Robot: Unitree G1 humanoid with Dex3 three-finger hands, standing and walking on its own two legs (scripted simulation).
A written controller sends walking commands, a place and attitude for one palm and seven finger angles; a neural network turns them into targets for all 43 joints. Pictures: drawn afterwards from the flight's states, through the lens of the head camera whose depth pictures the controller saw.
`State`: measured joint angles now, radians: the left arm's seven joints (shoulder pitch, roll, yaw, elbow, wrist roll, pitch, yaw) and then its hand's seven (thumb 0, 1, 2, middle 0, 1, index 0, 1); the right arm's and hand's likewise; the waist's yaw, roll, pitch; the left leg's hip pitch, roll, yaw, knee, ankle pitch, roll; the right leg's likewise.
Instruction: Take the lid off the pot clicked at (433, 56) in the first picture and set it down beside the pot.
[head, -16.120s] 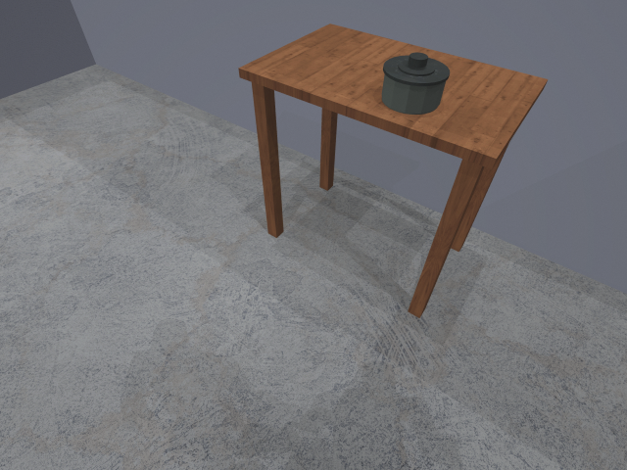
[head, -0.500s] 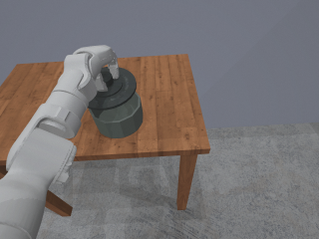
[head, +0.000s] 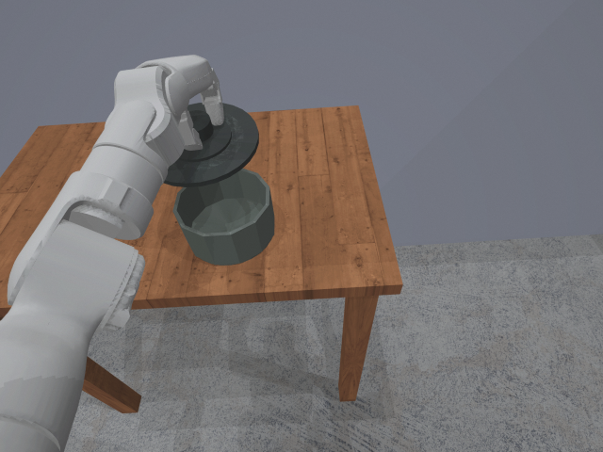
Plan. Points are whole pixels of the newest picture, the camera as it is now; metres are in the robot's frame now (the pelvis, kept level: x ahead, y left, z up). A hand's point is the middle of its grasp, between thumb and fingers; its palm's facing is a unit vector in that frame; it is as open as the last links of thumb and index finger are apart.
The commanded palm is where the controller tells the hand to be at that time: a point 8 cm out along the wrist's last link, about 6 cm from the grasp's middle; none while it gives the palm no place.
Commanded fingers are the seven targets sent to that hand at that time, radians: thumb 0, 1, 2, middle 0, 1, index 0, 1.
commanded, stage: lift the lid straight up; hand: left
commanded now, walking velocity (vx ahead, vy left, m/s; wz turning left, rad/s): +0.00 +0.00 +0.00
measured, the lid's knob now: (194, 126) +0.51 +0.13 +0.19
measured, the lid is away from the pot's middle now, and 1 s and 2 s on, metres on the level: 0.02 0.05 0.17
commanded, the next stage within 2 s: move the lid sideways beside the pot in 0.62 s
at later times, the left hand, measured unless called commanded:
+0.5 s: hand (169, 101) +0.46 +0.14 +0.25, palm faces -0.27 -0.07 -0.96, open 7.5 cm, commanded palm +0.45 +0.14 +0.31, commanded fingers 0.00 0.72 0.86 -0.83 -1.08 -0.83 -1.08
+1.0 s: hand (155, 98) +0.48 +0.16 +0.25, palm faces -0.25 -0.07 -0.97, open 7.5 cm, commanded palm +0.46 +0.17 +0.31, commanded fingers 0.00 0.72 0.86 -0.83 -1.08 -0.83 -1.08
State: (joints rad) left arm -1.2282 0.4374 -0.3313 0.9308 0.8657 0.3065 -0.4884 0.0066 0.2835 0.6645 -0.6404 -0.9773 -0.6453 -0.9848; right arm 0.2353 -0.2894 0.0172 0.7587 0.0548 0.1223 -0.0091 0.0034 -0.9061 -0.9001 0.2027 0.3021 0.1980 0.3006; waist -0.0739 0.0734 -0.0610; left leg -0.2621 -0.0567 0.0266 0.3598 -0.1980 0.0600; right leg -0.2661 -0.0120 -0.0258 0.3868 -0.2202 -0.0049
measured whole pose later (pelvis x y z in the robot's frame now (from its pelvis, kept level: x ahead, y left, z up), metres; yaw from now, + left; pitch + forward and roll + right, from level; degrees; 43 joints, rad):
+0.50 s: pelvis -0.01 +0.00 +0.00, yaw +1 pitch +5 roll +0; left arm -1.35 0.46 -0.36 0.98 0.88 0.36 -0.56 0.01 0.28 0.67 -0.64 -0.98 -0.65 -0.98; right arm 0.21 -0.29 0.03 0.75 0.05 0.12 -0.02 0.00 -0.91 -0.90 0.20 0.30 0.20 0.30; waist -0.07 0.06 -0.06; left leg -0.27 -0.06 0.02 0.37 -0.19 0.06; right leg -0.27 -0.01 -0.04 0.40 -0.21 -0.01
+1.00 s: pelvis +0.00 +0.00 +0.00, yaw -1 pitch +6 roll +0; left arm -1.28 0.54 -0.26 0.96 0.91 0.29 -0.53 0.01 0.28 0.66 -0.64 -0.98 -0.65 -0.99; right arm 0.24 -0.29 0.03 0.74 0.06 0.15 -0.02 0.00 -0.91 -0.90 0.20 0.30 0.20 0.30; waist -0.08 0.07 -0.06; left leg -0.27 -0.04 0.04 0.37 -0.20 0.06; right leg -0.28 0.00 -0.01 0.39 -0.22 -0.01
